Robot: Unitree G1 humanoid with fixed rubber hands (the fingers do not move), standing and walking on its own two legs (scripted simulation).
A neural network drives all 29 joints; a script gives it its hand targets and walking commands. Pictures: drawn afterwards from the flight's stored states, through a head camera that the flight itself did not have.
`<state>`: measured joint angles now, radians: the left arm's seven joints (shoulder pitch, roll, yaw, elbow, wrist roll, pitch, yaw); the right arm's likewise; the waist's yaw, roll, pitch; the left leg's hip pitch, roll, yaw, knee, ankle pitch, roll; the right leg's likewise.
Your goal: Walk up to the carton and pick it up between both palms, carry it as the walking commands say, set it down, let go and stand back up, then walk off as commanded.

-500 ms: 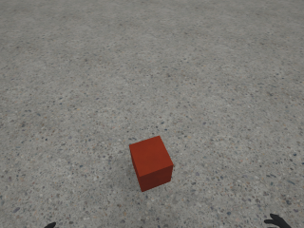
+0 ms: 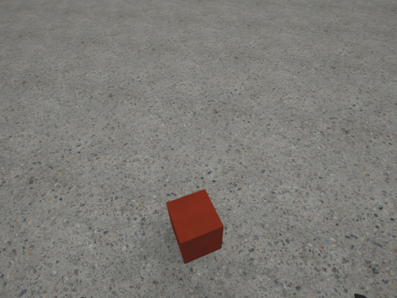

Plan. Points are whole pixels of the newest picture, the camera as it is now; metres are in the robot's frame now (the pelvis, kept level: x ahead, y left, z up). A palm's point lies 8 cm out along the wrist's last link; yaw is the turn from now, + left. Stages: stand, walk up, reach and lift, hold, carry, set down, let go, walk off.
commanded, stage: walk up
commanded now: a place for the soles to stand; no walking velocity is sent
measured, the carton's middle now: (194, 226) +0.59 +0.06 -0.64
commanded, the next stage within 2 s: none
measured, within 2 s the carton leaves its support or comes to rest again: neither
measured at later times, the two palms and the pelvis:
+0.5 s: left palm out of the picture +0.11 +0.27 -0.13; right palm out of the picture +0.19 -0.39 -0.10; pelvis +0.08 -0.06 -0.03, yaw +8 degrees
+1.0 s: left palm out of the picture +0.14 +0.26 -0.11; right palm (349, 221) +0.34 -0.37 -0.13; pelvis +0.13 -0.09 -0.03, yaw +18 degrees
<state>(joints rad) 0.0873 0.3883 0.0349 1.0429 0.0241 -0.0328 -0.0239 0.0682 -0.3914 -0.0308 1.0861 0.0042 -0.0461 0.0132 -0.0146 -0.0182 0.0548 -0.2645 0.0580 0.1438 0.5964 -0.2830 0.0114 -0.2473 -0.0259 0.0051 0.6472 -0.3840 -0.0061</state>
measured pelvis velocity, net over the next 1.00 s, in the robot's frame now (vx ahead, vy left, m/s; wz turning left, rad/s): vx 0.13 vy -0.09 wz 0.31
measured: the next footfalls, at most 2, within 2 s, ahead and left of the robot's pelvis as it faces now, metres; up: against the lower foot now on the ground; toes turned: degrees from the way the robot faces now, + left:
right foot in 0.18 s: +0.11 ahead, -0.16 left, +0.00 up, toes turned -4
left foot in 0.44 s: +0.16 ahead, +0.05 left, +0.00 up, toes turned +7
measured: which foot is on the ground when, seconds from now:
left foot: down 0.00-0.20, up 0.22-0.42, down 0.44-1.00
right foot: down 0.00-0.00, up 0.02-0.16, down 0.18-0.46, up 0.48-0.62, down 0.64-1.00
